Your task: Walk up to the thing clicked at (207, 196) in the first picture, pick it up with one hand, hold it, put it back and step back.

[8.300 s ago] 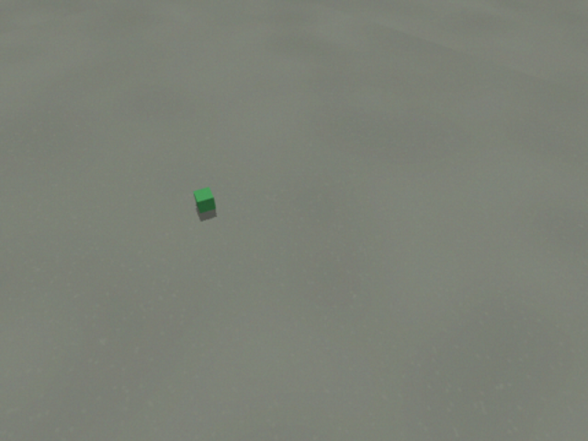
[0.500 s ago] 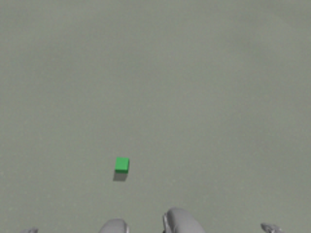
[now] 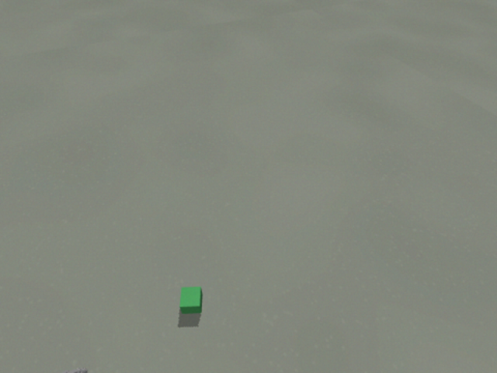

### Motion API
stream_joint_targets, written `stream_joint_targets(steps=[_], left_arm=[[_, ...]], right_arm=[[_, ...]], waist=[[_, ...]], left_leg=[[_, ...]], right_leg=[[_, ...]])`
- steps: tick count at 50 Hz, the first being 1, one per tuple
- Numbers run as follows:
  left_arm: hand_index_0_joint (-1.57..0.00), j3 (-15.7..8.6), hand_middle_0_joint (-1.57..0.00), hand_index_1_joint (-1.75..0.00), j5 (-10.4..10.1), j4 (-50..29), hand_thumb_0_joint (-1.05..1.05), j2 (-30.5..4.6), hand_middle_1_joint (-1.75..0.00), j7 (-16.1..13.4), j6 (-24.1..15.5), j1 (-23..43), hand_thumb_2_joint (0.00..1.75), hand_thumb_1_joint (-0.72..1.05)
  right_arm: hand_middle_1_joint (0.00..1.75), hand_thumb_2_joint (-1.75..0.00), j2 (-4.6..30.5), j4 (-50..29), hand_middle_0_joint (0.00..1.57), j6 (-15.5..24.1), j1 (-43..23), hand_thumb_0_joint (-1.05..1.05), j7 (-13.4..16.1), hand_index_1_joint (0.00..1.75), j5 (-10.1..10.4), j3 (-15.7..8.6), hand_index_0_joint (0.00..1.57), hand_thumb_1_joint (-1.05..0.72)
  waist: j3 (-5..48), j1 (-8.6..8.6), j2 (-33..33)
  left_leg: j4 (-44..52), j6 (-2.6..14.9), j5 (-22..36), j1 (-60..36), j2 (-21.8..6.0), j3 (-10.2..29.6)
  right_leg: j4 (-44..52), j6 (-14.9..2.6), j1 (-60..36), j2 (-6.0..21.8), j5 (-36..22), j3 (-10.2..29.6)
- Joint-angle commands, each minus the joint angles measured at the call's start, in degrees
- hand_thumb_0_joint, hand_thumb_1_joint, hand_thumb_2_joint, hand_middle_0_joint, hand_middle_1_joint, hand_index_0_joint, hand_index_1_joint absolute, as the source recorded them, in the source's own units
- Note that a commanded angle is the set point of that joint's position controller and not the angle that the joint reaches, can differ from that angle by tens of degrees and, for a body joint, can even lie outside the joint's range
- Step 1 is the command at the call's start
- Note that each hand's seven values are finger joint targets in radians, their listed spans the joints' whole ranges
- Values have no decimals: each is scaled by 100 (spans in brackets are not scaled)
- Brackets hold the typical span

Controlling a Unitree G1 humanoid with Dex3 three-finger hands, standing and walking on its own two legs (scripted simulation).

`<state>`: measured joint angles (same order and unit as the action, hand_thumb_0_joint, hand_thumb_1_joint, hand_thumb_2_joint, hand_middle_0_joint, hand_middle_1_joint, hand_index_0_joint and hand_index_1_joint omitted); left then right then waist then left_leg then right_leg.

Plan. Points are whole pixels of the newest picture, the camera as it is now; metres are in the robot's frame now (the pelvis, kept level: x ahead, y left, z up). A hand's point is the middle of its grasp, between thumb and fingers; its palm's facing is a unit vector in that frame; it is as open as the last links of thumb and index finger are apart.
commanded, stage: walk up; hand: left
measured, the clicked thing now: (191, 300) +0.51 +0.19 -0.73
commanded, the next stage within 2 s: stand in 0.24 s
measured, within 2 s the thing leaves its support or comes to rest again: neither
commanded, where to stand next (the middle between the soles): +0.13 -0.01 m, yaw -1 degrees
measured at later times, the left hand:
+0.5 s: hand out of the picture +0.11 +0.25 -0.14, palm faces -0.04 -0.95 -0.32, open 7.4 cm
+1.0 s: hand out of the picture +0.06 +0.26 -0.14, palm faces -0.03 -0.94 -0.33, open 7.4 cm
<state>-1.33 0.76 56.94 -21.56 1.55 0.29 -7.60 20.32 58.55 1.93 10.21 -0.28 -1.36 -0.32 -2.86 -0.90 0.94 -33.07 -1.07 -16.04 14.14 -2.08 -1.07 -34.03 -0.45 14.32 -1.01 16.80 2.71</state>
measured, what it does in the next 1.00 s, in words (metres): stands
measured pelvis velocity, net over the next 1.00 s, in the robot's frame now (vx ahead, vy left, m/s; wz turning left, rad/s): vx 0.00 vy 0.01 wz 0.00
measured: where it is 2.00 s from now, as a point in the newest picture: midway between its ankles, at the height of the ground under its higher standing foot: outside the picture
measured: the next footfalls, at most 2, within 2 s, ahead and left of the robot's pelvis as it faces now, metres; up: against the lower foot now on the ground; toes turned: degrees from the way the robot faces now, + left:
none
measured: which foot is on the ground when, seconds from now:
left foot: down 0.00-1.00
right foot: down 0.00-1.00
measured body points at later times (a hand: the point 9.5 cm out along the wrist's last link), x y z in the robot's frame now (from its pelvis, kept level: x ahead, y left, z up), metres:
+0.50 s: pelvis +0.01 +0.01 +0.02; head +0.01 +0.01 +0.47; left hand +0.11 +0.30 -0.11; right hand +0.09 -0.30 -0.11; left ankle +0.02 +0.14 -0.73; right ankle +0.02 -0.12 -0.73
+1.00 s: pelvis +0.00 +0.01 +0.02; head +0.01 +0.01 +0.47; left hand +0.06 +0.31 -0.12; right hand +0.07 -0.29 -0.12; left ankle +0.02 +0.14 -0.73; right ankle +0.02 -0.12 -0.73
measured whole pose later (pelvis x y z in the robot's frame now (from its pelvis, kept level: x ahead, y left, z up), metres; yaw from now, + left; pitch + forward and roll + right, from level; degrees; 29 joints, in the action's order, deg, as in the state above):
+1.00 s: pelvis +0.00 +0.01 +0.02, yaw +0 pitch -3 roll +0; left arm 0.3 0.5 65.9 -20.3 0.7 -0.5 -7.3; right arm 20.0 66.5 0.5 5.7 -0.9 -0.9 -0.8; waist -3.7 -0.4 0.2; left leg -19.0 -0.6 -8.3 7.8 -1.1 -1.3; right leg -19.4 1.0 7.7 0.2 8.9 2.8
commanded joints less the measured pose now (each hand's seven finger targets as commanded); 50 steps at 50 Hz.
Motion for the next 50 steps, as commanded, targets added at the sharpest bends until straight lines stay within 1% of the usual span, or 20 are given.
stream_joint_targets(steps=[1, 5, 8, 11, 12, 13, 14, 15, 18, 25, 29, 33, 35, 37, 39, 41, 44, 45, 48, 50], left_arm=[[-20, -259, -20, -30, -20, -256, 0, -1105, -30, -47, -163, 386, 90, 90], [-20, -238, -20, -30, -34, -147, 0, -1148, -30, -62, -162, 586, 90, 90], [-20, -220, -20, -30, -61, -55, 0, -1091, -30, -72, -151, 640, 90, 90], [-20, -192, -20, -30, -70, 55, 0, -1089, -30, -81, -136, 600, 90, 90], [-20, -154, -20, -30, -86, 114, 0, -1115, -30, -92, -197, 574, 90, 90], [-20, -164, -20, -30, -99, 140, 0, -1113, -30, -103, -228, 575, 90, 90], [-20, -167, -20, -30, -103, 185, 0, -1104, -30, -117, -224, 565, 90, 90], [-20, -158, -20, -30, -104, 235, 0, -1129, -30, -122, -233, 493, 90, 90], [-20, -133, -20, -30, -87, 300, 0, -1120, -30, -132, -252, 567, 90, 90], [-20, -115, -20, -30, -84, 405, 0, -1068, -30, -156, -228, 626, 90, 90], [-20, -114, -20, -30, -73, 464, 0, -1065, -30, -155, -220, 610, 90, 90], [-20, -112, -20, -30, -48, 470, 0, -1074, -30, -157, -243, 628, 90, 90], [-20, -110, -20, -30, -52, 479, 0, -1111, -30, -164, -232, 609, 90, 90], [-20, -106, -20, -30, -48, 471, 0, -1118, -30, -157, -231, 614, 90, 90], [-20, -104, -20, -30, -37, 463, 0, -1099, -30, -154, -233, 575, 90, 90], [-20, -110, -20, -30, -37, 472, 0, -1151, -30, -154, -236, 520, 90, 90], [-20, -95, -20, -30, -39, 450, 0, -1137, -30, -160, -252, 517, 90, 90], [-20, -92, -20, -30, -46, 465, 0, -1150, -30, -162, -253, 469, 90, 90], [-20, -87, -20, -30, -44, 458, 0, -1125, -30, -169, -250, 435, 90, 90], [-20, -86, -20, -30, -39, 474, 0, -1164, -30, -172, -240, 417, 90, 90]], right_arm=[[30, -90, 1363, -314, 20, 195, -428, 0, 74, 30, 42, -312, 20, -90], [30, -90, 1274, -161, 20, 204, -358, 0, 94, 30, 75, -265, 20, -90], [30, -90, 1328, -44, 20, 207, -340, 0, 106, 30, 80, -271, 20, -90], [30, -90, 1326, 11, 20, 191, -459, 0, 104, 30, 72, -240, 20, -90], [30, -90, 1219, 32, 20, 144, -542, 0, 76, 30, 87, -224, 20, -90], [30, -90, 1272, 50, 20, 136, -513, 0, 71, 30, 77, -225, 20, -90], [30, -90, 1261, 67, 20, 129, -530, 0, 76, 30, 82, -215, 20, -90], [30, -90, 1258, 86, 20, 117, -612, 0, 73, 30, 99, -215, 20, -90], [30, -90, 1255, 163, 20, 98, -606, 0, 69, 30, 123, -204, 20, -90], [30, -90, 1256, 263, 20, 48, -769, 0, 64, 30, 101, -199, 20, -90], [30, -90, 1238, 275, 20, 37, -880, 0, 51, 30, 94, -212, 20, -90], [30, -90, 1205, 272, 20, 25, -894, 0, 30, 30, 83, -231, 20, -90], [30, -90, 1178, 306, 20, -2, -867, 0, 16, 30, 73, -238, 20, -90], [30, -90, 1195, 326, 20, -6, -846, 0, -1, 30, 74, -244, 20, -90], [30, -90, 1220, 322, 20, 0, -854, 0, -8, 30, 75, -265, 20, -90], [30, -90, 1168, 326, 20, -3, -880, 0, -10, 30, 66, -261, 20, -90], [30, -90, 1167, 359, 20, 5, -806, 0, -10, 30, 63, -266, 20, -90], [30, -90, 1151, 375, 20, -6, -826, 0, -8, 30, 81, -264, 20, -90], [30, -90, 1198, 384, 20, -5, -794, 0, -2, 30, 73, -263, 20, -90], [30, -90, 1164, 391, 20, -20, -804, 0, -1, 30, 76, -258, 20, -90]], waist=[[157, 114, 0], [298, 24, 358], [464, 16, 228], [411, 62, 123], [321, 47, -93], [546, 41, -253], [589, 65, -262], [562, 101, -195], [701, 38, -134], [540, 58, -217], [327, 82, -145], [351, 44, -30], [201, 38, 35], [139, 35, -19], [266, 33, -131], [260, 62, -71], [463, 32, -104], [377, 45, -42], [474, 54, -159], [395, 48, -64]], left_leg=[[1093, 372, -537, 64, -481, 711], [1072, 259, 179, -304, -365, 396], [1193, 265, 607, -465, -466, 424], [1287, 266, 531, -484, -484, 398], [1361, 214, 845, -548, -473, 516], [1383, 233, 1292, -680, -549, 516], [1413, 225, 1473, -619, -574, 532], [1385, 202, 1362, -703, -534, 505], [1390, 189, 1691, -990, -562, 481], [1609, 154, 1506, -937, -604, 495], [1759, 158, 969, -818, -581, 526], [1749, 171, 868, -995, -569, 506], [1819, 163, 422, -836, -524, 534], [1871, 171, 196, -741, -522, 567], [1877, 185, 218, -810, -550, 587], [1845, 180, 190, -821, -521, 582], [1778, 194, 637, -911, -538, 546], [1759, 187, 565, -872, -516, 557], [1789, 204, 663, -794, -535, 570], [1776, 198, 505, -892, -515, 557]], right_leg=[[1142, -353, 18, 550, 203, 753], [1335, -312, -56, 711, -330, 865], [1286, -254, -267, 668, -790, 711], [1402, -221, -301, 663, -776, 700], [1478, -175, -315, 729, -971, 708], [1356, -148, -581, 723, -1447, 637], [1291, -132, -731, 696, -1624, 566], [1387, -130, -664, 715, -1573, 578], [1426, -99, -719, 735, -1957, 534], [1582, -41, -749, 717, -1720, 480], [1714, -21, -607, 694, -1236, 470], [1816, -23, -413, 718, -1093, 496], [1920, -23, -313, 705, -582, 507], [1962, -22, -278, 702, -381, 521], [1901, -32, -323, 698, -506, 501], [1948, -48, -273, 722, -354, 546], [1870, -50, -426, 760, -781, 542], [1919, -46, -383, 746, -678, 547], [1827, -33, -579, 754, -927, 492], [1876, -50, -372, 749, -688, 525]])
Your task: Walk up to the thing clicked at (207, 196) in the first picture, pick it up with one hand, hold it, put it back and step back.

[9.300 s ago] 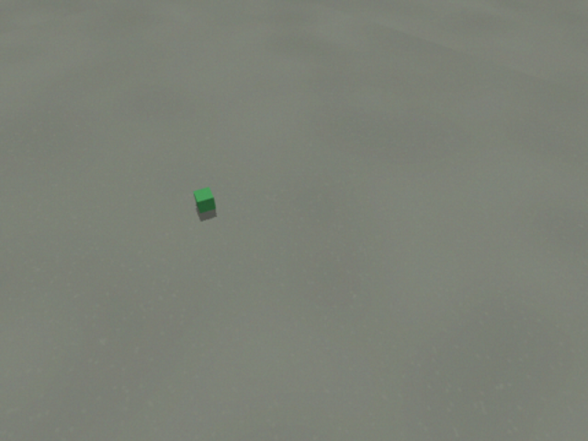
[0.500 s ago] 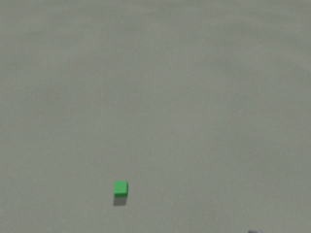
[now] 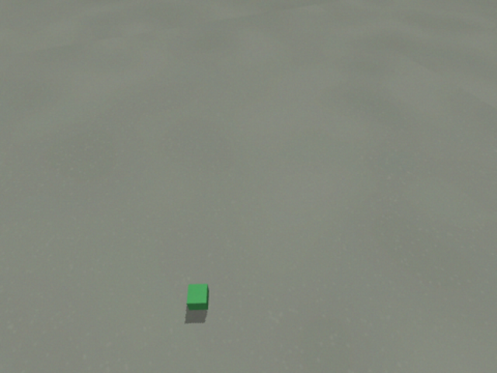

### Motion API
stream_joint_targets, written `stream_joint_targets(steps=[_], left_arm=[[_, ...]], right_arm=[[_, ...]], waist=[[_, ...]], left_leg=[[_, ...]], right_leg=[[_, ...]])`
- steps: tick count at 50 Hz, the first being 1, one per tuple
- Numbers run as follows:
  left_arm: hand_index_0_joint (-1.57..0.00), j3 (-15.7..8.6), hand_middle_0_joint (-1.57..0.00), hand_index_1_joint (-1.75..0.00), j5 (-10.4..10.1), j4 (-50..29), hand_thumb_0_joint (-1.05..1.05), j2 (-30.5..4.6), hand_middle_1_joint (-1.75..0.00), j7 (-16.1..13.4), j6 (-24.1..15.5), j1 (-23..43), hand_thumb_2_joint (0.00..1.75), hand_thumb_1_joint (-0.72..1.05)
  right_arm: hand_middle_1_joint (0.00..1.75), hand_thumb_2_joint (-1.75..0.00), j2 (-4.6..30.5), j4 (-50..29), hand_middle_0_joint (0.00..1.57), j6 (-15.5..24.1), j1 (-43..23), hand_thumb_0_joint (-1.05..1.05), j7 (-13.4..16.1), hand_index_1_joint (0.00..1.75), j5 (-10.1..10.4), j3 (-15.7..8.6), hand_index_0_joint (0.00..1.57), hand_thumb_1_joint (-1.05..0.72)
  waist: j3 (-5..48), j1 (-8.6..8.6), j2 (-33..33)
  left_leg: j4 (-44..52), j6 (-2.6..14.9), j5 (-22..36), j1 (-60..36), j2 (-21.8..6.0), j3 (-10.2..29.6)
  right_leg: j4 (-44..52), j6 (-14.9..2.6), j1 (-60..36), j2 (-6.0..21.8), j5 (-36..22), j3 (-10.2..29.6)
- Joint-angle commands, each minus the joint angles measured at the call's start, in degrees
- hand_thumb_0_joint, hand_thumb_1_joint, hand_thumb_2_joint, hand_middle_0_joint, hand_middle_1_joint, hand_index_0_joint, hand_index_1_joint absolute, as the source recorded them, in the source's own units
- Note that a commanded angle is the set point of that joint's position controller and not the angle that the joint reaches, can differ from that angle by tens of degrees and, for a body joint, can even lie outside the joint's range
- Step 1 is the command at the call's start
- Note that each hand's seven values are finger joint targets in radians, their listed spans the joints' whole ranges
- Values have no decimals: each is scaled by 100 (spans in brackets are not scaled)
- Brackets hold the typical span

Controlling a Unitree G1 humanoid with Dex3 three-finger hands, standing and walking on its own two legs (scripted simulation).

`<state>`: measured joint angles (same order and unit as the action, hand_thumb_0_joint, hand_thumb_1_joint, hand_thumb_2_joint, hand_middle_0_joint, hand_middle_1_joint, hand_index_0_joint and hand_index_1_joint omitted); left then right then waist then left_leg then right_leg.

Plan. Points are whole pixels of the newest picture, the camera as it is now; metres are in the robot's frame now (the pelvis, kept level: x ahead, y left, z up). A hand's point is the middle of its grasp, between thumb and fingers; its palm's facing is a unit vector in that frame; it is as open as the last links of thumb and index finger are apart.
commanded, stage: stand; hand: left
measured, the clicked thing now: (198, 297) +0.51 +0.17 -0.74
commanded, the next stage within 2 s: walk up in 1.84 s
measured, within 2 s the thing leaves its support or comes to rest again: neither
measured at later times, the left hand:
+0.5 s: hand out of the picture +0.09 +0.25 -0.16, palm faces -0.04 -0.94 -0.34, open 7.4 cm
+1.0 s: hand out of the picture +0.08 +0.25 -0.16, palm faces -0.03 -0.94 -0.34, open 7.4 cm
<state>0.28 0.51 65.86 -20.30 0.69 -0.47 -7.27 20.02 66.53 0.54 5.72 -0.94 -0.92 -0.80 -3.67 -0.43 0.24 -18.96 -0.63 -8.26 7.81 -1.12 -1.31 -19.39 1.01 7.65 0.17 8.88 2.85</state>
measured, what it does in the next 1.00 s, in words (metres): stands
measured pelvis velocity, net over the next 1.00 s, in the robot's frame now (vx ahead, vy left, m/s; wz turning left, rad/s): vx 0.01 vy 0.00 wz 0.01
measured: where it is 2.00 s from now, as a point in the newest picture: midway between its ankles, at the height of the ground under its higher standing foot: outside the picture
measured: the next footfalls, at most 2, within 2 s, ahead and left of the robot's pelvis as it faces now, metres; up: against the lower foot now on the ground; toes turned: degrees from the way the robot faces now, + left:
none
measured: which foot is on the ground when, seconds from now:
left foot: down 0.00-1.00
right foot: down 0.00-1.00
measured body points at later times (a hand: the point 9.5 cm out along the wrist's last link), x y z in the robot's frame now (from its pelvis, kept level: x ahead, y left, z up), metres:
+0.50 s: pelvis +0.01 +0.00 +0.00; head +0.01 +0.00 +0.45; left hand +0.09 +0.30 -0.13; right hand +0.08 -0.30 -0.13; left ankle +0.03 +0.13 -0.75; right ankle +0.02 -0.13 -0.75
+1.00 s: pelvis +0.01 +0.00 +0.00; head +0.01 +0.00 +0.45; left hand +0.08 +0.30 -0.13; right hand +0.08 -0.30 -0.13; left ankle +0.03 +0.13 -0.75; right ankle +0.02 -0.13 -0.75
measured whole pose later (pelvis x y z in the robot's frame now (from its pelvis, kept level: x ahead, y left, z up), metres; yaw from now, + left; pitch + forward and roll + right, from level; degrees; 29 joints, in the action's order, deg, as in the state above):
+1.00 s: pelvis +0.01 +0.00 +0.00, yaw +1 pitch -3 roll +0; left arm 0.6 0.7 64.5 -20.4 0.4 -0.4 -7.1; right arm 20.1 66.0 0.5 5.8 -0.8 -0.8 -0.3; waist -2.8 -0.6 0.2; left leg -18.4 -0.6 -8.7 6.9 -0.8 -0.7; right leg -18.7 1.0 6.5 0.5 9.5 2.2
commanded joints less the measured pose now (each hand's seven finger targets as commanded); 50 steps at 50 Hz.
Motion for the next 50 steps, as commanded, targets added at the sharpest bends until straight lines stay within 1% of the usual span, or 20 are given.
stream_joint_targets(steps=[1, 3, 6, 9, 15, 17, 21, 27, 30, 31, 32, 33, 36, 37, 39, 41, 42, 43, 47, 50], left_arm=[[-20, -237, -20, -30, -13, -436, 0, -1255, -30, -84, -167, 394, 90, 90], [-20, -224, -20, -30, -21, -415, 0, -1234, -30, -83, -156, 330, 90, 90], [-20, -218, -20, -30, -29, -423, 0, -1215, -30, -83, -150, 289, 90, 90], [-20, -223, -20, -30, -18, -421, 0, -1219, -30, -84, -133, 260, 90, 90], [-20, -214, -20, -30, -12, -436, 0, -1212, -30, -92, -148, 268, 90, 90], [-20, -224, -20, -30, -15, -442, 0, -1237, -30, -99, -136, 323, 90, 90], [-20, -225, -20, -30, -17, -464, 0, -1234, -30, -87, -145, 286, 90, 90], [-20, -226, -20, -30, -13, -492, 0, -1234, -30, -104, -153, 340, 90, 90], [-20, -223, -20, -30, -19, -474, 0, -1262, -30, -107, -141, 347, 90, 90], [-20, -220, -20, -30, -17, -487, 0, -1260, -30, -109, -144, 337, 90, 90], [-20, -217, -20, -30, -18, -484, 0, -1228, -30, -110, -134, 334, 90, 90], [-20, -212, -20, -30, -4, -491, 0, -1240, -30, -109, -138, 341, 90, 90], [-20, -218, -20, -30, -15, -488, 0, -1242, -30, -105, -136, 341, 90, 90], [-20, -218, -20, -30, -8, -467, 0, -1225, -30, -105, -119, 318, 90, 90], [-20, -218, -20, -30, -4, -476, 0, -1238, -30, -107, -119, 319, 90, 90], [-20, -208, -20, -30, -4, -462, 0, -1241, -30, -105, -128, 304, 90, 90], [-20, -213, -20, -30, 8, -463, 0, -1263, -30, -103, -133, 274, 90, 90], [-20, -217, -20, -30, 5, -480, 0, -1283, -30, -109, -141, 309, 90, 90], [-20, -218, -20, -30, 0, -472, 0, -1258, -30, -106, -137, 260, 90, 90], [-20, -219, -20, -30, 2, -492, 0, -1264, -30, -107, -146, 295, 90, 90]], right_arm=[[30, -90, 1230, -397, 20, 121, -331, 0, 65, 30, 31, -204, 20, -90], [30, -90, 1211, -350, 20, 116, -273, 0, 67, 30, 35, -193, 20, -90], [30, -90, 1243, -365, 20, 123, -332, 0, 72, 30, 43, -198, 20, -90], [30, -90, 1254, -355, 20, 124, -279, 0, 86, 30, 35, -194, 20, -90], [30, -90, 1244, -382, 20, 126, -275, 0, 83, 30, 47, -185, 20, -90], [30, -90, 1240, -362, 20, 112, -228, 0, 80, 30, 41, -180, 20, -90], [30, -90, 1270, -401, 20, 134, -319, 0, 81, 30, 42, -185, 20, -90], [30, -90, 1257, -405, 20, 135, -276, 0, 93, 30, 51, -175, 20, -90], [30, -90, 1220, -389, 20, 117, -244, 0, 97, 30, 48, -161, 20, -90], [30, -90, 1250, -406, 20, 115, -289, 0, 94, 30, 50, -176, 20, -90], [30, -90, 1254, -399, 20, 109, -300, 0, 99, 30, 51, -169, 20, -90], [30, -90, 1246, -410, 20, 119, -296, 0, 97, 30, 47, -170, 20, -90], [30, -90, 1229, -396, 20, 124, -256, 0, 98, 30, 42, -148, 20, -90], [30, -90, 1253, -392, 20, 120, -288, 0, 104, 30, 49, -157, 20, -90], [30, -90, 1274, -414, 20, 114, -301, 0, 103, 30, 50, -168, 20, -90], [30, -90, 1256, -405, 20, 100, -311, 0, 94, 30, 47, -164, 20, -90], [30, -90, 1256, -397, 20, 102, -272, 0, 89, 30, 53, -171, 20, -90], [30, -90, 1244, -403, 20, 99, -258, 0, 84, 30, 45, -171, 20, -90], [30, -90, 1243, -398, 20, 90, -242, 0, 80, 30, 43, -171, 20, -90], [30, -90, 1247, -408, 20, 99, -244, 0, 74, 30, 39, -176, 20, -90]], waist=[[554, -3, -93], [368, 0, -27], [502, 33, -66], [388, 31, -65], [429, 15, -3], [293, -3, 59], [448, 38, -59], [629, 3, -8], [493, -11, 45], [576, 1, -19], [500, 11, -53], [556, -1, -41], [451, 2, -72], [358, 21, -90], [416, 23, -64], [317, 24, 3], [351, 13, 2], [389, -1, 32], [271, 8, -4], [371, 14, -4]], left_leg=[[348, 170, -26, -257, -641, 578], [397, 138, -292, -172, -606, 606], [348, 151, 47, -239, -638, 593], [432, 149, -255, -108, -628, 605], [381, 158, 54, -231, -634, 597], [423, 152, -194, -115, -619, 609], [383, 159, 123, -205, -644, 598], [266, 164, 599, -345, -661, 554], [345, 132, 396, -283, -642, 573], [279, 144, 520, -405, -651, 543], [302, 139, 387, -304, -640, 555], [299, 140, 508, -345, -657, 549], [369, 135, 437, -233, -658, 564], [418, 123, 170, -213, -651, 580], [399, 141, 231, -248, -651, 579], [403, 147, -6, -215, -634, 590], [417, 154, -90, -268, -640, 602], [372, 157, 50, -242, -623, 583], [454, 152, -249, -114, -592, 613], [404, 164, -12, -143, -613, 630]], right_leg=[[361, -189, 153, 647, -198, 486], [421, -186, 320, 618, 161, 488], [334, -208, 167, 632, -178, 459], [359, -201, 202, 620, -15, 457], [351, -179, 184, 635, -223, 437], [386, -186, 230, 635, 63, 449], [339, -197, 91, 656, -260, 446], [299, -166, -77, 687, -745, 385], [352, -157, 37, 661, -491, 381], [336, -178, 12, 689, -608, 385], [375, -164, 30, 673, -508, 390], [327, -178, -31, 690, -618, 380], [344, -165, -35, 682, -537, 383], [372, -164, 86, 656, -287, 367], [376, -177, 60, 663, -322, 372], [462, -179, 163, 661, -59, 380], [466, -178, 181, 662, -40, 394], [464, -181, 107, 678, -139, 389], [495, -172, 175, 655, 144, 388], [453, -180, 48, 680, -93, 377]])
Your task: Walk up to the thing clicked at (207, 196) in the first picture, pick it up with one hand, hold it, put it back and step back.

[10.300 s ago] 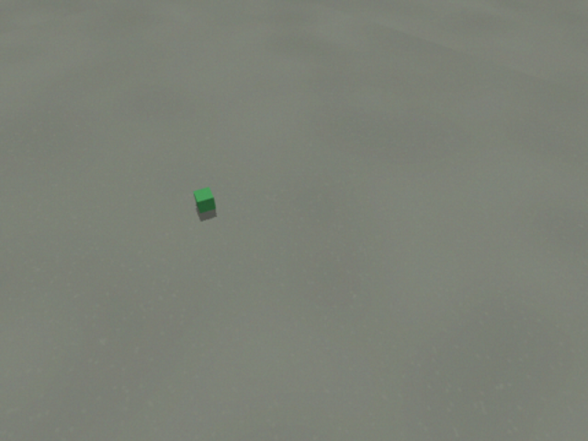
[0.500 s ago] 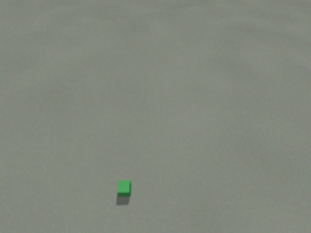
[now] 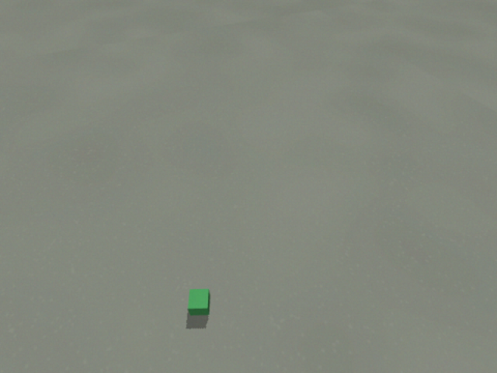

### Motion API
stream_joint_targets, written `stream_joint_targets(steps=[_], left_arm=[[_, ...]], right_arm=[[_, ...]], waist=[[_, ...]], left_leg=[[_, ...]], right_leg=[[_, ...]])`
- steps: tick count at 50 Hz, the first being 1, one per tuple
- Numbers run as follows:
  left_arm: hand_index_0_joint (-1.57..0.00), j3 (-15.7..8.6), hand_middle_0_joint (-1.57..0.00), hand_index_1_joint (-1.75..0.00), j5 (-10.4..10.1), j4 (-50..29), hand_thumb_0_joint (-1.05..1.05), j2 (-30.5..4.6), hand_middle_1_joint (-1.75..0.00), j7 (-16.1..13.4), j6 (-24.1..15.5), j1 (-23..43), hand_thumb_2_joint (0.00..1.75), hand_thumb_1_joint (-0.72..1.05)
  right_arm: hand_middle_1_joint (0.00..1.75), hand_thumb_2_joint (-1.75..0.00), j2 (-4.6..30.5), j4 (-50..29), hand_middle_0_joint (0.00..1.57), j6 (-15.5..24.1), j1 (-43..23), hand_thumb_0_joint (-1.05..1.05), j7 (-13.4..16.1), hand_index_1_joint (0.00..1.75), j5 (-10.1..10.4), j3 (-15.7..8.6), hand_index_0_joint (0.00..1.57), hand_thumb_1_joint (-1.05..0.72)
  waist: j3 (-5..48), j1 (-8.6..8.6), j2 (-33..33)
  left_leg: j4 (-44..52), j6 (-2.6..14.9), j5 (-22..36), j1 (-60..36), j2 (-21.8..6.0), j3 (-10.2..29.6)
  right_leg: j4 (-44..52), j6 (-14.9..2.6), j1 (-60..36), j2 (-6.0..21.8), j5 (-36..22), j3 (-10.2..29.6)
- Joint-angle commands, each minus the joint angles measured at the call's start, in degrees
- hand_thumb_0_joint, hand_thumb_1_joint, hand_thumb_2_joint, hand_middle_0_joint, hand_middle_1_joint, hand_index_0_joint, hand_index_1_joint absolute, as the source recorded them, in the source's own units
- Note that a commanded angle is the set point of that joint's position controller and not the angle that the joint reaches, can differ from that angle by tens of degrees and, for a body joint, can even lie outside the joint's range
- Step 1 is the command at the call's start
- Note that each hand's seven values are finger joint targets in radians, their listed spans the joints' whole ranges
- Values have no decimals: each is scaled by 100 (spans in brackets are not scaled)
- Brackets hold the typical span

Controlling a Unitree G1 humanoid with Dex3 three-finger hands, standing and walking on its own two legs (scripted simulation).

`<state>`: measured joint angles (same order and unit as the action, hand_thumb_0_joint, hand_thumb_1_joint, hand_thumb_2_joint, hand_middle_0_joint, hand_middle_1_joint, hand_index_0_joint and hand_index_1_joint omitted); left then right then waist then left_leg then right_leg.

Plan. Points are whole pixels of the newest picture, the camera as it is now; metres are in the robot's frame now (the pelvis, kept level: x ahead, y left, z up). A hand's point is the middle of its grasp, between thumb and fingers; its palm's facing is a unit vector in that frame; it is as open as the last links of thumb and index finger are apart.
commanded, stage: stand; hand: left
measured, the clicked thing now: (199, 302) +0.50 +0.17 -0.74
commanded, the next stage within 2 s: walk up in 0.84 s
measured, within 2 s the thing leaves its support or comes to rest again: neither
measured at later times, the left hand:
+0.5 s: hand out of the picture +0.08 +0.25 -0.16, palm faces -0.03 -0.94 -0.34, open 7.4 cm
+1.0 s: hand out of the picture +0.07 +0.26 -0.16, palm faces -0.05 -0.93 -0.35, open 7.4 cm
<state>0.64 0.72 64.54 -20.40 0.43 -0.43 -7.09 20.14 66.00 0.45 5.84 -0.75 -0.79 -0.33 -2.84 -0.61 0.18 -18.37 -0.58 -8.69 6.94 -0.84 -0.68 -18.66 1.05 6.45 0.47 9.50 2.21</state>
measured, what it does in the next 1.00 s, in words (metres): stands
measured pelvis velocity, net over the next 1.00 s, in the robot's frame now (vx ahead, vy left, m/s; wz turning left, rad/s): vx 0.02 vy -0.02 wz -0.02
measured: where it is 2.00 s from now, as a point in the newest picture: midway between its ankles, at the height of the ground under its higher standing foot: outside the picture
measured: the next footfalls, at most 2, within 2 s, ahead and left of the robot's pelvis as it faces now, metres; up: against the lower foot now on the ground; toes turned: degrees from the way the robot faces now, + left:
right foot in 1.12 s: +0.16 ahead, -0.17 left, +0.00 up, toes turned +0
left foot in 1.54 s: +0.17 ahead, +0.08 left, +0.00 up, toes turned +0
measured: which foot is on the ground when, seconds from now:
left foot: down 0.00-1.00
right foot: down 0.00-0.88, up 0.90-1.00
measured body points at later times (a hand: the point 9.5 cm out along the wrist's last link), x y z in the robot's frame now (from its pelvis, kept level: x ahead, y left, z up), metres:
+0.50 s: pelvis +0.00 +0.00 +0.00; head +0.00 +0.00 +0.45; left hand +0.08 +0.30 -0.13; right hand +0.08 -0.30 -0.13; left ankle +0.02 +0.13 -0.75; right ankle +0.01 -0.13 -0.75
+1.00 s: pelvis +0.02 -0.02 +0.00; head +0.03 -0.01 +0.45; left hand +0.08 +0.31 -0.13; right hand +0.06 -0.33 -0.12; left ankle +0.02 +0.12 -0.75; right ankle +0.02 -0.15 -0.71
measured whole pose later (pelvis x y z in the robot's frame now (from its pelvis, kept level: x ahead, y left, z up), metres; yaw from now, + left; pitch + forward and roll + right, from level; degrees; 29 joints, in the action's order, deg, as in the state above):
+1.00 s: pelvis +0.02 -0.02 +0.00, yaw -1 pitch -2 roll +1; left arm -3.7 2.4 60.3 -23.7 3.0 2.0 -12.0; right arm 20.2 61.1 3.1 12.6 -0.4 -2.3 -3.3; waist -2.4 -0.7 2.2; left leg -19.6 0.7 -11.9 6.0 -1.5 -1.3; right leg -44.0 -1.2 18.0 0.4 24.8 3.3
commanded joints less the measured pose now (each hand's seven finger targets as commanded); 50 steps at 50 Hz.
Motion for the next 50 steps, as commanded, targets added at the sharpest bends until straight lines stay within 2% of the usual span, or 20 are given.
stream_joint_targets(steps=[1, 3, 6, 9, 18, 20, 21, 24, 28, 32, 34, 41, 42, 43, 44, 45, 46, 48, 49, 50], left_arm=[[-20, -263, -20, -30, -15, -368, 0, -1269, -30, -81, -146, 260, 90, 90], [-20, -262, -20, -30, -24, -375, 0, -1251, -30, -81, -161, 270, 90, 90], [-20, -259, -20, -30, -23, -373, 0, -1234, -30, -78, -141, 243, 90, 90], [-20, -246, -20, -30, -20, -362, 0, -1198, -30, -80, -121, 217, 90, 90], [-20, -251, -20, -30, -10, -376, 0, -1245, -30, -94, -140, 227, 90, 90], [-20, -246, -20, -30, -21, -361, 0, -1240, -30, -94, -141, 170, 90, 90], [-20, -258, -20, -30, -10, -386, 0, -1262, -30, -96, -143, 240, 90, 90], [-20, -247, -20, -30, -17, -369, 0, -1245, -30, -95, -137, 205, 90, 90], [-20, -254, -20, -30, -13, -405, 0, -1247, -30, -89, -145, 228, 90, 90], [-20, -257, -20, -30, -3, -391, 0, -1254, -30, -93, -127, 252, 90, 90], [-20, -248, -20, -30, -7, -377, 0, -1231, -30, -81, -123, 208, 90, 90], [-20, -260, -20, -30, -14, -393, 0, -1228, -30, -84, -129, 190, 90, 90], [-20, -562, -20, -30, 95, -630, 0, -1506, -30, 51, -42, -85, 90, 90], [-20, -564, -20, -30, 163, -685, 0, -1420, -30, 113, 15, 67, 90, 90], [-20, -606, -20, -30, 176, -772, 0, -1337, -30, 157, 84, 173, 90, 90], [-20, -651, -20, -30, 225, -879, 0, -1374, -30, 178, 126, 112, 90, 90], [-20, -673, -20, -30, 200, -921, 0, -1368, -30, 193, 119, -51, 90, 90], [-20, -719, -20, -30, 142, -1013, 0, -1334, -30, 248, 73, -121, 90, 90], [-20, -719, -20, -30, 140, -1062, 0, -1301, -30, 283, 61, -154, 90, 90], [-20, -720, -20, -30, 133, -1107, 0, -1252, -30, 327, 62, -253, 90, 90]], right_arm=[[30, -90, 1235, -365, 20, 112, -268, 0, 62, 30, 27, -232, 20, -90], [30, -90, 1236, -365, 20, 124, -228, 0, 68, 30, 26, -226, 20, -90], [30, -90, 1250, -353, 20, 141, -213, 0, 80, 30, 34, -220, 20, -90], [30, -90, 1255, -354, 20, 126, -228, 0, 90, 30, 26, -217, 20, -90], [30, -90, 1252, -387, 20, 109, -219, 0, 88, 30, 30, -221, 20, -90], [30, -90, 1241, -372, 20, 105, -179, 0, 85, 30, 39, -211, 20, -90], [30, -90, 1236, -394, 20, 117, -170, 0, 85, 30, 28, -214, 20, -90], [30, -90, 1226, -376, 20, 101, -212, 0, 83, 30, 32, -213, 20, -90], [30, -90, 1261, -393, 20, 118, -181, 0, 85, 30, 23, -220, 20, -90], [30, -90, 1245, -410, 20, 111, -204, 0, 84, 30, 30, -228, 20, -90], [30, -90, 1231, -391, 20, 105, -195, 0, 76, 30, 31, -223, 20, -90], [30, -90, 1258, -407, 20, 108, -167, 0, 78, 30, 19, -238, 20, -90], [30, -90, 1633, -579, 20, 196, 410, 0, 81, 30, -46, -477, 20, -90], [30, -90, 1861, -455, 20, 216, 840, 0, 94, 30, -93, -593, 20, -90], [30, -90, 2049, -458, 20, 227, 998, 0, 128, 30, -110, -709, 20, -90], [30, -90, 2179, -582, 20, 270, 903, 0, 148, 30, -109, -773, 20, -90], [30, -90, 2142, -716, 20, 329, 730, 0, 165, 30, -114, -784, 20, -90], [30, -90, 1883, -884, 20, 393, 626, 0, 182, 30, -126, -740, 20, -90], [30, -90, 1765, -965, 20, 396, 662, 0, 164, 30, -154, -715, 20, -90], [30, -90, 1854, -1071, 20, 382, 536, 0, 140, 30, -167, -757, 20, -90]], waist=[[370, 32, 36], [518, 18, -20], [484, 33, -86], [357, 50, -115], [410, 41, 39], [286, 40, 11], [385, 17, 20], [214, 47, 27], [339, 32, -68], [320, 32, -35], [158, 32, -33], [338, 30, -67], [590, -64, 166], [295, -256, -228], [-76, -356, -782], [-325, -283, -610], [-404, -151, -412], [-276, -30, -342], [-204, -69, -420], [-236, -14, -847]], left_leg=[[316, 155, 106, -185, -643, 543], [251, 169, 467, -226, -673, 533], [290, 150, 575, -178, -662, 529], [329, 154, 300, -91, -666, 544], [243, 160, 521, -231, -659, 532], [301, 164, 284, -162, -648, 553], [282, 157, 494, -205, -658, 544], [323, 150, 180, -109, -636, 566], [304, 155, 364, -141, -650, 555], [331, 160, 274, -71, -649, 576], [397, 150, -82, 30, -615, 589], [322, 176, 188, -59, -621, 574], [232, 498, -2065, -440, -564, 759], [586, 737, -3171, -792, -972, 1384], [1167, 1027, -3683, -671, -1666, 2172], [1307, 1356, -3507, -434, -2190, 2585], [1211, 1435, -2997, -454, -2240, 2509], [965, 1292, -2075, -599, -1929, 1949], [856, 1205, -1859, -691, -1697, 1607], [818, 1217, -1828, -556, -1703, 1395]], right_leg=[[374, -200, 245, 653, -178, 455], [298, -197, 66, 669, -544, 448], [246, -196, 12, 656, -653, 409], [303, -191, 98, 640, -364, 395], [321, -182, 86, 672, -566, 388], [386, -173, 170, 663, -354, 392], [330, -181, 80, 672, -538, 384], [422, -183, 229, 653, -164, 393], [373, -189, 100, 680, -394, 398], [346, -200, 68, 656, -275, 366], [424, -196, 207, 630, 87, 372], [348, -208, 72, 665, -255, 384], [-191, -374, 494, 169, 1786, 163], [-854, -369, 1538, 31, 2333, 11], [-2169, -255, 2150, -63, 2059, -151], [-2810, -207, 2545, 137, 1971, 244], [-2959, -242, 2689, 284, 1782, 450], [-2876, -267, 2590, 436, 1652, 596], [-2621, -229, 2564, 378, 1663, 418], [-2430, -201, 2414, 451, 1570, 261]])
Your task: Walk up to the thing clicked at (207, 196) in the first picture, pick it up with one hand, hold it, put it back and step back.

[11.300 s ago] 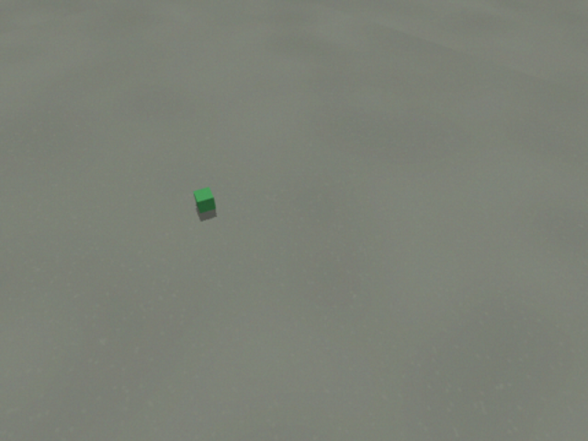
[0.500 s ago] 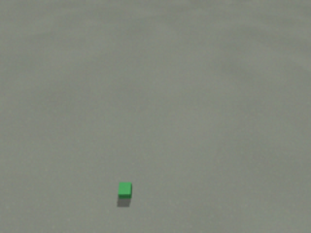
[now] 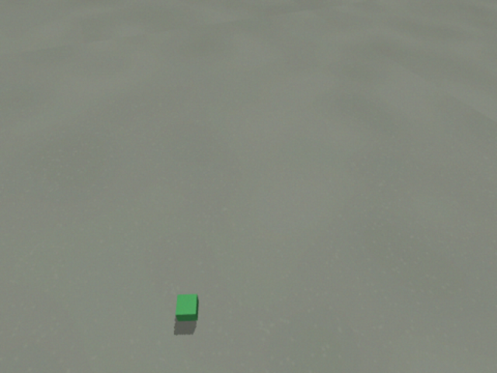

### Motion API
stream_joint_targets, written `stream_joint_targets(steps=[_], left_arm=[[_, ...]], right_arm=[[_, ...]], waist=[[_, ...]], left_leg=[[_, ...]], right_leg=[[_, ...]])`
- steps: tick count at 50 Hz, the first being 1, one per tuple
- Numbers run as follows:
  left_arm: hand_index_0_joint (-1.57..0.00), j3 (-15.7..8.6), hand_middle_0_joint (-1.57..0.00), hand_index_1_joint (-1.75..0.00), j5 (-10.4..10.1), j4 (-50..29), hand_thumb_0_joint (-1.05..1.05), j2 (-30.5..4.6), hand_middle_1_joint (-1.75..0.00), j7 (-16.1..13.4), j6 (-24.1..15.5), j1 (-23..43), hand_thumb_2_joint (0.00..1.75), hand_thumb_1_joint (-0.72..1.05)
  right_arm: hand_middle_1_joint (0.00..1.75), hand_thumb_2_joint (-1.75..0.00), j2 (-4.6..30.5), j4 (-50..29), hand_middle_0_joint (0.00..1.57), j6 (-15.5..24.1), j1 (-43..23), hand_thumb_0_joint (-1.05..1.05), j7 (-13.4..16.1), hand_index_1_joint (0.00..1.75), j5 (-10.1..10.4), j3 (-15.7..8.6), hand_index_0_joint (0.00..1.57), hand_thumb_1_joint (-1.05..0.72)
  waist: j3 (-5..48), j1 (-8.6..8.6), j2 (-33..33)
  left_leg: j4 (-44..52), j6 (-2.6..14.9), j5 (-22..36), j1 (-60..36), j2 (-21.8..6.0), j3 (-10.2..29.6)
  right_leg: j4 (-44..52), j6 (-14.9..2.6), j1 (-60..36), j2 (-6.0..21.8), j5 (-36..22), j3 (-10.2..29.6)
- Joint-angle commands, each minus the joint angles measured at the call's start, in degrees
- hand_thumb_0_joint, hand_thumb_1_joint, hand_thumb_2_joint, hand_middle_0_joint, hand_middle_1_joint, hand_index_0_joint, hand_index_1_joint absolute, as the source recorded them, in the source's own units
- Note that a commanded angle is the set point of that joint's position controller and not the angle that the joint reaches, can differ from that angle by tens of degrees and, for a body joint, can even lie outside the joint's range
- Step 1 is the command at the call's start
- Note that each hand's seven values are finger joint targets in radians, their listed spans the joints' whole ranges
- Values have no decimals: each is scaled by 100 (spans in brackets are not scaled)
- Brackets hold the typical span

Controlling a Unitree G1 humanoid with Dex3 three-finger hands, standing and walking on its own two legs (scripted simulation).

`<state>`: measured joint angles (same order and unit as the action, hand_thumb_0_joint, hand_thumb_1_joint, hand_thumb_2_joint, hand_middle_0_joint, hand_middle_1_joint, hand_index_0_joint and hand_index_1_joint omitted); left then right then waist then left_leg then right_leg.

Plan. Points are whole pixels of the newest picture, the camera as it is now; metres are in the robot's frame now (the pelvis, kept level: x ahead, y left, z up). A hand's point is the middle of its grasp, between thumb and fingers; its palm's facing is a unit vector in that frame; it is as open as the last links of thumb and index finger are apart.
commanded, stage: walk up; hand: left
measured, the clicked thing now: (187, 307) +0.48 +0.19 -0.74
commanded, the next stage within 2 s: none
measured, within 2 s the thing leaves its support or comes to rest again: neither
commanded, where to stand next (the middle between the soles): +0.10 -0.02 m, yaw +1 degrees
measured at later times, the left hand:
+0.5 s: hand (127, 368) +0.17 +0.21 -0.16, palm faces +0.01 -0.93 -0.38, open 7.4 cm
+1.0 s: hand (108, 346) +0.21 +0.25 -0.16, palm faces +0.00 -0.92 -0.39, open 7.4 cm
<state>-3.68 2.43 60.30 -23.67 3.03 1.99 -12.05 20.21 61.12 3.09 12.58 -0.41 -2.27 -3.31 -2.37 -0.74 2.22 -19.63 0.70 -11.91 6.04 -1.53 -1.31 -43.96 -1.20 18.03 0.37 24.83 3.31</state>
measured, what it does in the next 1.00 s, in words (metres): walks ahead: right foot, then left foot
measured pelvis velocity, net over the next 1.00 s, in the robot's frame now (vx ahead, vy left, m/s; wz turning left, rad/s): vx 0.10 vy -0.02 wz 0.02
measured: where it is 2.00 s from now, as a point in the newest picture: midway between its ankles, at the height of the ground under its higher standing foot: outside the picture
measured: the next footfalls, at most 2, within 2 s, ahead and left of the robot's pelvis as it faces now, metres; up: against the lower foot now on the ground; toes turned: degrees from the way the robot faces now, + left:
right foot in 0.12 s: +0.14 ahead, -0.15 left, +0.00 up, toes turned +1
left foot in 0.54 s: +0.14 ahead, +0.10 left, +0.00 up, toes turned +1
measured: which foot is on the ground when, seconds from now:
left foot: down 0.00-0.14, up 0.16-0.52, down 0.54-1.00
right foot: up 0.00-0.10, down 0.12-1.00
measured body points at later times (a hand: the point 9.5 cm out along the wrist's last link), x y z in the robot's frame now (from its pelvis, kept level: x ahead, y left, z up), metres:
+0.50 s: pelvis +0.09 -0.05 -0.01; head +0.13 -0.05 +0.43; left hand +0.17 +0.26 -0.13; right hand +0.15 -0.36 -0.15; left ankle +0.10 +0.09 -0.73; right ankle +0.09 -0.17 -0.75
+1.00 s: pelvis +0.10 -0.02 -0.02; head +0.14 -0.02 +0.43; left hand +0.21 +0.30 -0.13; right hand +0.23 -0.31 -0.14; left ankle +0.11 +0.09 -0.75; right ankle +0.10 -0.15 -0.75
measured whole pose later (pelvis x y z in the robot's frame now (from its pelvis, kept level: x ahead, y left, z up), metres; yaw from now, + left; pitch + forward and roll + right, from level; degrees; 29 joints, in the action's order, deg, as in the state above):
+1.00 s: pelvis +0.10 -0.02 -0.02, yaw +1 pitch -3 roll +0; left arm -0.4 -0.1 57.7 -22.0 -0.4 0.1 -4.7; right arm 20.1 56.3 -0.8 3.8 -0.7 0.1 -1.1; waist -6.6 0.4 -0.2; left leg -32.9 1.0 -17.3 12.9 0.7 -0.8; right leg -33.3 1.2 12.0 1.6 18.6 0.8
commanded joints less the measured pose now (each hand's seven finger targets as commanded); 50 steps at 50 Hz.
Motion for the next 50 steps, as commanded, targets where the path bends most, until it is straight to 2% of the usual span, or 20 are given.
stream_joint_targets(steps=[1, 5, 6, 7, 8, 9, 10, 13, 20, 23, 26, 28, 29, 30, 31, 34, 38, 40, 44, 50], left_arm=[[-20, -284, -20, -30, -50, -735, 0, -910, -30, 94, -196, 241, 90, 90], [-20, -296, -20, -30, -43, -318, 0, -757, -30, -72, -344, -695, 90, 90], [-20, -361, -20, -30, -37, -238, 0, -966, -30, -148, -359, -900, 90, 90], [-20, -471, -20, -30, 1, -288, 0, -1407, -30, -235, -390, -1056, 90, 90], [-20, -462, -20, -30, 37, -581, 0, -1714, -30, -285, -406, -493, 90, 90], [-20, -465, -20, -30, 26, -734, 0, -1861, -30, -285, -370, -71, 90, 90], [-20, -421, -20, -30, 19, -823, 0, -1683, -30, -287, -380, 77, 90, 90], [-20, -322, -20, -30, -113, -867, 0, -1263, -30, -357, -461, 219, 90, 90], [-20, -355, -20, -30, -153, -1037, 0, -1391, -30, -506, -543, 14, 90, 90], [-20, -296, -20, -30, -198, -1126, 0, -1344, -30, -535, -515, 241, 90, 90], [-20, -218, -20, -30, -277, -1215, 0, -1259, -30, -533, -416, 516, 90, 90], [-20, -89, -20, -30, -379, -1282, 0, -860, -30, -524, -349, 437, 90, 90], [-20, -43, -20, -30, -402, -1183, 0, -754, -30, -533, -278, 352, 90, 90], [-20, -74, -20, -30, -377, -1052, 0, -897, -30, -553, -249, 364, 90, 90], [-20, -44, -20, -30, -356, -1016, 0, -876, -30, -545, -269, 491, 90, 90], [-20, -27, -20, -30, -358, -875, 0, -808, -30, -500, -334, 317, 90, 90], [-20, -75, -20, -30, -220, -715, 0, -1129, -30, -527, -386, 359, 90, 90], [-20, -118, -20, -30, -254, -801, 0, -1500, -30, -477, -378, 743, 90, 90], [-20, 10, -20, -30, -270, -757, 0, -1043, -30, -433, -318, 904, 90, 90], [-20, 64, -20, -30, -275, -547, 0, -1008, -30, -399, -334, 904, 90, 90]], right_arm=[[30, -90, 1865, -701, 20, 94, -292, 0, 88, 30, -25, -482, 20, -90], [30, -90, 1318, -989, 20, -114, -583, 0, 3, 30, 22, -271, 20, -90], [30, -90, 992, -1018, 20, -172, -351, 0, 9, 30, 70, -149, 20, -90], [30, -90, 605, -1090, 20, -225, -79, 0, 25, 30, 127, 8, 20, -90], [30, -90, 867, -1018, 20, -344, 118, 0, 53, 30, 161, -65, 20, -90], [30, -90, 1325, -895, 20, -388, 270, 0, 74, 30, 166, -226, 20, -90], [30, -90, 1411, -800, 20, -385, 318, 0, 61, 30, 182, -232, 20, -90], [30, -90, 1241, -568, 20, -413, 631, 0, 62, 30, 202, -144, 20, -90], [30, -90, 1345, -922, 20, -496, 192, 0, 38, 30, 60, -231, 20, -90], [30, -90, 1244, -969, 20, -458, 276, 0, 10, 30, 66, -251, 20, -90], [30, -90, 1248, -908, 20, -362, 512, 0, 4, 30, 64, -327, 20, -90], [30, -90, 1743, -1145, 20, -286, 36, 0, 31, 30, 48, -434, 20, -90], [30, -90, 1737, -1230, 20, -260, -189, 0, 42, 30, 91, -386, 20, -90], [30, -90, 1757, -1181, 20, -260, -183, 0, 39, 30, 133, -379, 20, -90], [30, -90, 1578, -1109, 20, -275, -142, 0, 51, 30, 130, -338, 20, -90], [30, -90, 1468, -1179, 20, -296, -409, 0, 117, 30, 179, -257, 20, -90], [30, -90, 1324, -1197, 20, -362, -572, 0, 109, 30, 357, -177, 20, -90], [30, -90, 1273, -1115, 20, -389, -459, 0, 117, 30, 328, -175, 20, -90], [30, -90, 1502, -949, 20, -277, -735, 0, 62, 30, 263, -198, 20, -90], [30, -90, 1345, -778, 20, -270, -1077, 0, 44, 30, 248, -99, 20, -90]], waist=[[-326, 25, -1256], [-15, 429, -928], [55, 459, -177], [47, 537, 1277], [-4, 329, 931], [-389, 234, 663], [-603, 163, 553], [-310, 67, 464], [42, 226, 375], [289, 102, 477], [502, -122, 328], [667, 72, -908], [703, 97, -963], [732, 7, -1265], [661, -20, -1155], [805, 142, -1246], [918, 146, -564], [703, -4, 144], [629, 43, 35], [501, 95, -274]], left_leg=[[837, 1045, -1334, -163, -1593, 1267], [-811, 513, -465, 1347, -675, 83], [-1498, 320, -1198, 1818, -367, -124], [-2590, 85, -2275, 2086, 195, -287], [-3304, 5, -2312, 1873, 305, 487], [-3570, 9, -2256, 1558, 126, 671], [-3592, 34, -2018, 1753, -29, 741], [-3386, 10, -1546, 1747, -90, 1027], [-2693, -21, -1377, 1704, -182, 838], [-2269, 25, -1089, 1307, -102, 440], [-808, 145, 510, 518, 67, 173], [-496, 634, 2915, 110, -1049, 1755], [-526, 1092, 2985, 11, -1444, 2092], [-663, 1437, 3220, 99, -1617, 2237], [-692, 1367, 3408, 38, -1484, 1990], [-1399, 905, 3969, -474, -1022, 1110], [-1746, 343, 2448, 623, -556, 758], [-1791, 162, 837, 461, -123, 454], [-912, 512, 2037, 171, -740, 1032], [-532, 264, 1253, 299, -508, 768]], right_leg=[[421, 32, 828, 515, -25, 106], [1772, 146, -1688, -128, -1648, -599], [1956, 155, -2122, -16, -1660, -259], [2907, -11, -1718, 1001, -770, 1217], [3662, -568, -774, 1833, 1286, 2746], [3710, -939, -65, 1918, 2296, 2910], [3548, -1085, -162, 1801, 1807, 2643], [3191, -730, -509, 1334, 200, 1359], [2304, -1210, -1046, 1914, -3610, 927], [1644, -1085, -1016, 1779, -4945, 488], [734, -648, -705, 1352, -4422, 45], [-125, -10, -65, 256, -2377, -559], [-218, 31, 145, -131, -327, -476], [-360, -10, -36, -34, 958, -280], [-170, -45, 80, 36, 1061, -144], [745, -45, 99, 67, -48, -334], [1348, -322, -1272, 674, -3494, 272], [1399, -825, -656, 1349, -3596, 922], [968, -162, -532, 504, -2862, -35], [1628, -177, -876, 676, -2505, 196]])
